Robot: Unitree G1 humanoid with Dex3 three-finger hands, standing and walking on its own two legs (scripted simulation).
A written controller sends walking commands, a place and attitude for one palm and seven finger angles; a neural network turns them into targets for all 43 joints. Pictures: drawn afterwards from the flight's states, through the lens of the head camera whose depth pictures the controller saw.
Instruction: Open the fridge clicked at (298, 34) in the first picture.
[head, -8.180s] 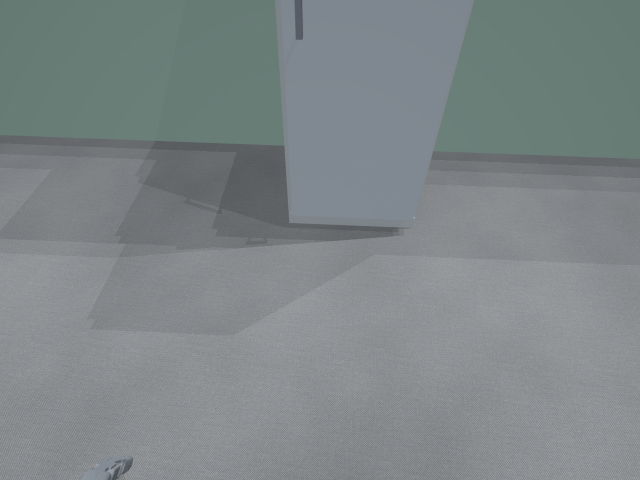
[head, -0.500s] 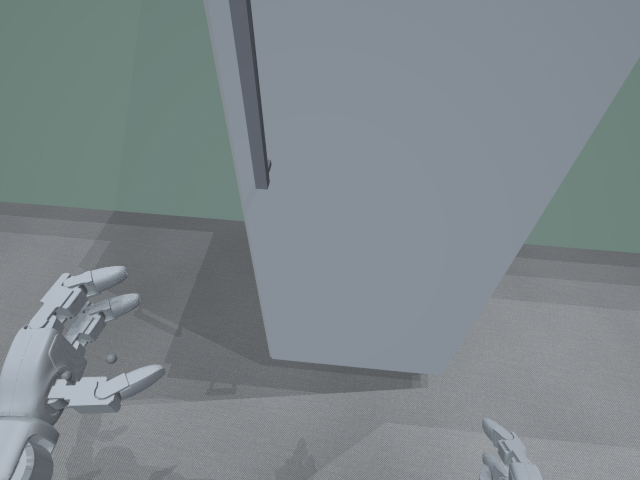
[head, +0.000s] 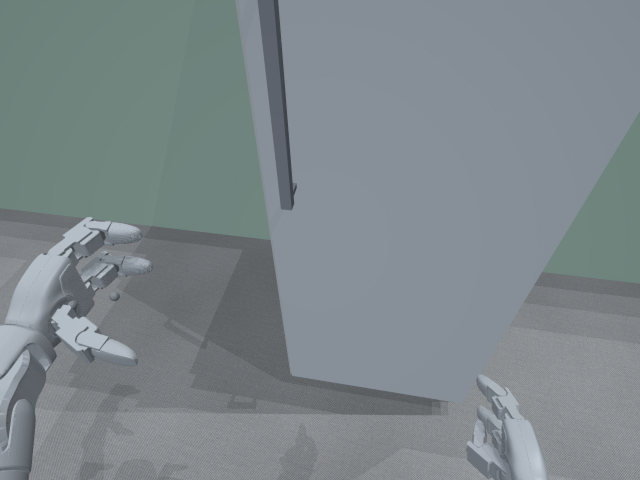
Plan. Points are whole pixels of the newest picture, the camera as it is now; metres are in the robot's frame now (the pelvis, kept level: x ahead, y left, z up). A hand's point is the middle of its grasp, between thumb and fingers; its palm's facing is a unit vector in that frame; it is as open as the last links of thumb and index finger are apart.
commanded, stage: raise the hand to about handle height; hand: left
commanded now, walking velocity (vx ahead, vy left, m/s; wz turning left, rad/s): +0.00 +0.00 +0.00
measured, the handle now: (281, 94) +0.53 +0.12 +0.25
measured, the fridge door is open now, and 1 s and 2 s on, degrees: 0 0 0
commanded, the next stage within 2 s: move the hooked fingers beside the handle in 0.68 s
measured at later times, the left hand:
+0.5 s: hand (118, 251) +0.28 +0.25 +0.19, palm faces +0.02 -1.00 -0.08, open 13.9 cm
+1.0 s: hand (127, 250) +0.29 +0.25 +0.17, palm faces +0.01 -1.00 -0.07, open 14.0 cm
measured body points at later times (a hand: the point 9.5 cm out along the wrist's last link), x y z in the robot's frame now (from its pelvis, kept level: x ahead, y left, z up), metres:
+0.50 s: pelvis +0.01 -0.02 +0.00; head -0.02 -0.04 +0.45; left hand +0.27 +0.30 +0.19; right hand +0.18 -0.26 -0.06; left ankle +0.01 +0.10 -0.73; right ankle +0.00 -0.12 -0.73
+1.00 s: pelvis +0.00 -0.01 +0.00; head -0.01 -0.03 +0.45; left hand +0.29 +0.30 +0.18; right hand +0.19 -0.24 -0.06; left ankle +0.01 +0.10 -0.73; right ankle +0.00 -0.12 -0.73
